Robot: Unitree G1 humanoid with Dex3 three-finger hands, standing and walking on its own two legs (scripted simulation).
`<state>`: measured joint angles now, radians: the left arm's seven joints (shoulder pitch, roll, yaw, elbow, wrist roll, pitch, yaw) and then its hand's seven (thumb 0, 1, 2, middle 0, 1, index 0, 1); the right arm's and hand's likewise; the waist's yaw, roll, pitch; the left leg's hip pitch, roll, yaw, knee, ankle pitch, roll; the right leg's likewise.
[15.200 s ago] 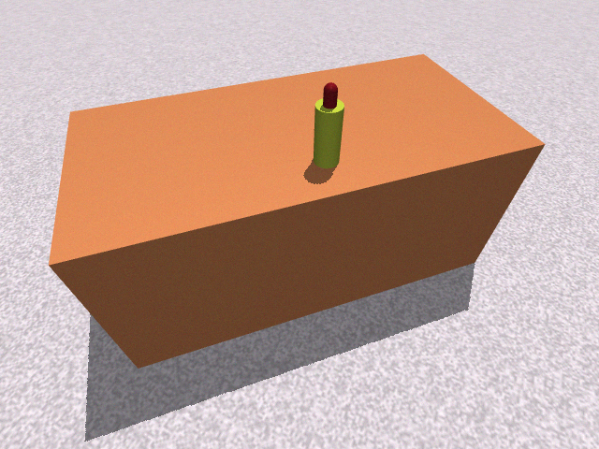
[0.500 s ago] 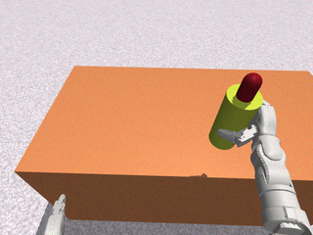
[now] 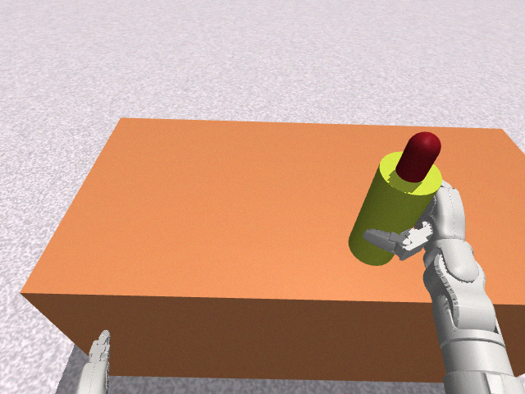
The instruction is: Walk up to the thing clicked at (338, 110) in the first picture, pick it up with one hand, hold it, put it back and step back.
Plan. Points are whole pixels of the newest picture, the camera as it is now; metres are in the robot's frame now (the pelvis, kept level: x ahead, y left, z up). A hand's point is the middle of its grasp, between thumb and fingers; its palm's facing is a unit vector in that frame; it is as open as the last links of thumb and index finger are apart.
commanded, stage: hold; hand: right
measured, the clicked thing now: (394, 201) +0.34 -0.16 +0.16
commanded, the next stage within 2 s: none
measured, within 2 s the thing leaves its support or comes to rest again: neither
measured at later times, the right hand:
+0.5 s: hand (403, 203) +0.34 -0.17 +0.16, palm faces +0.12 +0.99 -0.02, open 10.9 cm
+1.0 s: hand (400, 197) +0.34 -0.16 +0.16, palm faces +0.12 +0.99 -0.02, open 10.9 cm
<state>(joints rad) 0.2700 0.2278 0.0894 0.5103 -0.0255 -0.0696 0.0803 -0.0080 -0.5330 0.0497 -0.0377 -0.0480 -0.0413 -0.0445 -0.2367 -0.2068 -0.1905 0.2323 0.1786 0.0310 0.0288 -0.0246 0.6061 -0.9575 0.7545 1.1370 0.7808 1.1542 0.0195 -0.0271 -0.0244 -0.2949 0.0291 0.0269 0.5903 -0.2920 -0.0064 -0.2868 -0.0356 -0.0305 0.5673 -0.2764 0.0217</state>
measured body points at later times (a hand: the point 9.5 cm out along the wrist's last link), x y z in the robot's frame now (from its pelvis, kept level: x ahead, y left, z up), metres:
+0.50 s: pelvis +0.01 +0.00 +0.01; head -0.01 +0.02 +0.46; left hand +0.18 +0.26 -0.08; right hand +0.33 -0.22 +0.16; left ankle +0.01 +0.12 -0.73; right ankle +0.01 -0.13 -0.73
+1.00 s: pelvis +0.02 +0.01 +0.01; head +0.00 +0.03 +0.46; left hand +0.19 +0.27 -0.08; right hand +0.33 -0.22 +0.17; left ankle +0.01 +0.12 -0.73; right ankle +0.01 -0.13 -0.73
